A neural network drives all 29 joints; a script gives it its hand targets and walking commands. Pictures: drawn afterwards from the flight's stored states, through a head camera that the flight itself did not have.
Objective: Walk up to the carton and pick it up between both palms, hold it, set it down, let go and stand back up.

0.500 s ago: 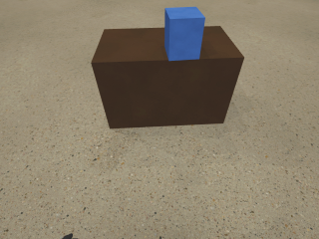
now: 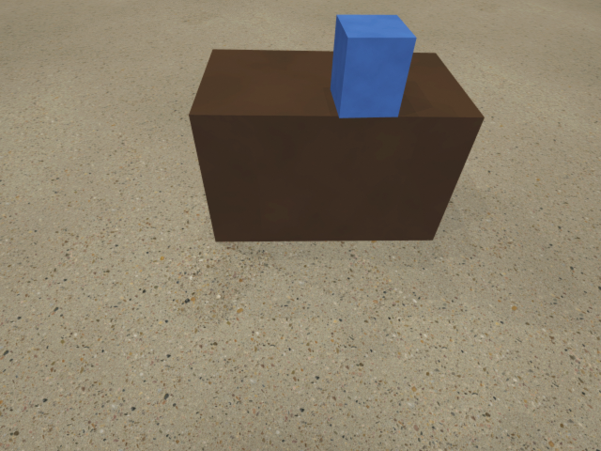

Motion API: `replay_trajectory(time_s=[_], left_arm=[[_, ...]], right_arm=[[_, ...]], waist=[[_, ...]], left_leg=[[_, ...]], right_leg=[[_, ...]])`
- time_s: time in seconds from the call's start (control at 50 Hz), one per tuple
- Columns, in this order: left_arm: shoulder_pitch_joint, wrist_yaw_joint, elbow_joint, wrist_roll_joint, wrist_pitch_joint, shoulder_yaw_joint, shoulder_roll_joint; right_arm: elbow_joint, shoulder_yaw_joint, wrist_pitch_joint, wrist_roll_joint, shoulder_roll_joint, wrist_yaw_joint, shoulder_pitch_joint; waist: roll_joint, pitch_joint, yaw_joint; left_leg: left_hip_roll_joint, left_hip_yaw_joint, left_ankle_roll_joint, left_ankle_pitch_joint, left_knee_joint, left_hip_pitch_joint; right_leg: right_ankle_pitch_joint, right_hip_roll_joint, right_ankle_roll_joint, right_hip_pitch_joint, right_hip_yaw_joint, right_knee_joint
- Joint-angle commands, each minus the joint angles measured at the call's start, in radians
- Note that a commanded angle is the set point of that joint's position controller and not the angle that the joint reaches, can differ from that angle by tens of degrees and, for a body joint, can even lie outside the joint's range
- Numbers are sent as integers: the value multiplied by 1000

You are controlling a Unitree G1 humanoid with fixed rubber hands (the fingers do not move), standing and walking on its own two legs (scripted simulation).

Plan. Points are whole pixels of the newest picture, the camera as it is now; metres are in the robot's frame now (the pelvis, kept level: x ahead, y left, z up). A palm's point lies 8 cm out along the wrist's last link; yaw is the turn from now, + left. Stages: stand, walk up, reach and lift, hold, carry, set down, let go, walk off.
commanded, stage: walk up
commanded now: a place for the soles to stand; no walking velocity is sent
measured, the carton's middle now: (367, 66) +1.26 -0.22 -0.01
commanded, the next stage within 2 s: none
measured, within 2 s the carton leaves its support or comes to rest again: neither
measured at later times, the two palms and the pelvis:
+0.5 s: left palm (106, 417) +0.22 +0.29 -0.10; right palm out of the picture +0.15 -0.33 -0.06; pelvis +0.13 +0.00 +0.02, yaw +0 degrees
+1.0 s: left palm (165, 333) +0.36 +0.24 -0.11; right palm (536, 355) +0.31 -0.37 -0.08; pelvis +0.27 -0.05 +0.00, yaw -2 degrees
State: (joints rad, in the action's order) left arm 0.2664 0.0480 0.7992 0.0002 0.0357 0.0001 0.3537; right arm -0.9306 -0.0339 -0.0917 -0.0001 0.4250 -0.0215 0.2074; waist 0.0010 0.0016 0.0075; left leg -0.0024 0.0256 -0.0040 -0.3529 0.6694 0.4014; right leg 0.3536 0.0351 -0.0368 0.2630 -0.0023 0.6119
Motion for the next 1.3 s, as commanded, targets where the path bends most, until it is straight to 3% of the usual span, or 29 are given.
replay_trajectory(time_s=[0.0, 0.02, 0.04, 0.08, 0.14, 0.22, 0.34, 0.36, 0.4, 0.46, 0.54, 0.58, 0.6, 0.62, 0.64, 0.66, 0.76, 0.8, 0.82, 0.9, 0.98, 1.02, 1.04, 1.06, 1.08, 1.1, 1.14, 1.18, 1.28], left_arm=[[-106, 7, -126, 34, 30, -79, 118], [-88, -6, -115, 34, 22, -96, 204], [-53, -8, -92, 27, 17, -103, 263], [-28, 5, -71, 21, 8, -108, 276], [-12, 18, -51, 16, -2, -105, 233], [-33, 24, -50, 17, -4, -96, 214], [-133, 22, -87, 14, -16, -92, 225], [-159, 19, -93, 8, -13, -91, 228], [-163, 19, -99, 10, -12, -84, 220], [-247, 22, -128, 24, -10, -94, 229], [-160, 24, -116, 21, 15, -88, 219], [67, 12, -45, 15, 27, -100, 230], [185, 2, -14, 32, 40, -124, 274], [224, -13, -15, 40, 40, -149, 353], [187, -23, -48, 29, 40, -142, 356], [152, -20, -56, 21, 36, -148, 380], [68, -15, -70, 8, 42, -113, 281], [101, -11, -75, 15, 37, -117, 268], [138, -13, -69, 10, 33, -118, 267], [44, -3, -84, 27, 25, -129, 296], [33, 5, -111, 22, 25, -118, 276], [-59, 6, -121, 30, 19, -106, 261], [-67, 1, -115, 27, 22, -102, 236], [-12, 3, -109, 23, 21, -77, 173], [85, 3, -91, 17, 11, -80, 157], [96, -1, -66, 22, 5, -100, 251], [61, 3, -42, 36, -23, -122, 313], [144, 13, -9, 17, -31, -114, 284], [116, 19, -24, 19, -40, -106, 248]], right_arm=[[16, -136, -59, -60, 328, 24, 339], [23, -131, -58, -36, 367, 28, 318], [48, -125, -58, -23, 331, 26, 200], [72, -112, -56, -28, 275, 28, 165], [75, -94, -67, -28, 243, 30, 124], [77, -98, -60, -17, 214, 24, 206], [93, -95, -45, -17, 231, 34, 247], [91, -97, -46, -9, 220, 41, 246], [89, -95, -40, -8, 241, 42, 267], [112, -100, -34, -14, 271, 36, 244], [138, -93, -20, -22, 265, 27, 137], [162, -94, -7, -14, 250, 18, 97], [162, -75, -1, -14, 192, 16, 140], [182, -46, -5, -4, 110, 13, 214], [176, -36, -6, -5, 127, 17, 217], [170, -52, -3, -4, 180, 15, 180], [121, -77, -2, -7, 190, -2, 181], [123, -72, 1, -12, 173, 1, 159], [125, -72, 4, -14, 165, 2, 109], [152, -77, 4, -19, 183, 1, 54], [154, -68, -27, -20, 173, -5, 77], [93, -85, -43, -6, 178, 8, 257], [73, -95, -45, -15, 189, 23, 359], [62, -125, -55, -26, 260, 35, 424], [106, -133, -58, -25, 319, 39, 371], [125, -129, -53, -10, 309, 44, 314], [129, -132, -43, -16, 290, 44, 186], [137, -104, -40, -11, 256, 41, 123], [117, -104, -47, -1, 238, 39, 199]], waist=[[231, 52, -157], [57, 40, -138], [7, -12, -76], [-37, -62, -54], [103, -226, -31], [92, -127, -56], [112, -138, -78], [30, -181, -79], [62, -153, -85], [42, -198, -103], [96, -116, -36], [-47, 64, 70], [-126, 130, 105], [-353, 146, 82], [-278, 114, 50], [-164, 50, 46], [-151, -39, 4], [-135, 34, 26], [-161, -1, 49], [-139, -122, 35], [-129, -63, 33], [-37, 44, -62], [6, 124, -123], [148, 190, -139], [146, 202, -69], [73, 115, -56], [-13, -71, -35], [105, -207, 30], [80, -106, -13]], left_leg=[[-360, -640, -136, -183, -450, -584], [-457, -792, -161, -138, -473, -576], [-406, -693, -136, -125, -443, -479], [-316, -527, -76, -151, -467, -386], [-255, -341, -23, 42, -514, -229], [-221, -196, 10, 405, -451, -351], [-240, -196, -52, 374, -424, -475], [-242, -209, -51, 408, -448, -428], [-236, -191, -24, 506, -419, -491], [-287, -198, -141, 399, -403, -472], [-247, -99, -177, 465, -282, -399], [-155, 20, -133, 536, 36, -362], [-89, 36, -97, 313, 285, -127], [27, 37, -53, -108, 424, 127], [66, -23, -62, -170, 483, 235], [20, -83, -71, -171, 484, 199], [-53, -45, -32, -21, 357, 153], [-48, -12, -31, -21, 285, 195], [-71, -11, -33, 59, 297, 214], [-78, 8, -21, 68, 172, 266], [-60, 29, -26, 178, -21, 94], [-34, 44, -30, 244, -150, -245], [-44, 7, -37, 266, -179, -424], [-174, -226, -56, 66, -255, -523], [-360, -649, -102, -156, -356, -588], [-411, -745, -128, -363, -457, -501], [-377, -663, -78, -554, -520, -251], [-262, -462, 68, -388, -581, -72], [-208, -288, 25, -130, -512, -246]], right_leg=[[191, -103, 2, 528, -43, 419], [213, -103, 20, 571, -140, 482], [126, -27, 15, 516, -168, 477], [17, -4, 6, 445, -172, 463], [-131, -1, 16, 387, -152, 423], [-207, -1, 32, 369, -90, 348], [-162, -3, 31, 453, -85, 296], [-170, 4, 35, 453, -80, 270], [-176, -21, 24, 451, -64, 241], [-118, 38, 35, 434, -40, 144], [-71, 17, -6, 188, 13, -32], [-199, -68, -39, -129, 59, -211], [-198, -6, -61, -368, -68, -175], [-92, 178, -105, -501, -412, -198], [23, 265, -160, -451, -628, -298], [198, 307, -226, -313, -683, -374], [-193, 124, -125, -144, -293, -293], [-159, 127, -176, -224, -273, -284], [-108, 127, -119, -196, -287, -314], [166, 161, -172, -91, -308, -386], [40, 145, -195, -64, -272, -307], [4, 102, -131, 57, -171, -107], [-78, 57, -100, 95, -138, 67], [-49, -45, -53, 183, -88, 305], [142, -135, -5, 350, -142, 462], [119, -94, 12, 399, -148, 486], [100, -48, 3, 360, -183, 516], [-43, -45, 11, 242, -193, 446], [-168, -33, 43, 240, -167, 363]])
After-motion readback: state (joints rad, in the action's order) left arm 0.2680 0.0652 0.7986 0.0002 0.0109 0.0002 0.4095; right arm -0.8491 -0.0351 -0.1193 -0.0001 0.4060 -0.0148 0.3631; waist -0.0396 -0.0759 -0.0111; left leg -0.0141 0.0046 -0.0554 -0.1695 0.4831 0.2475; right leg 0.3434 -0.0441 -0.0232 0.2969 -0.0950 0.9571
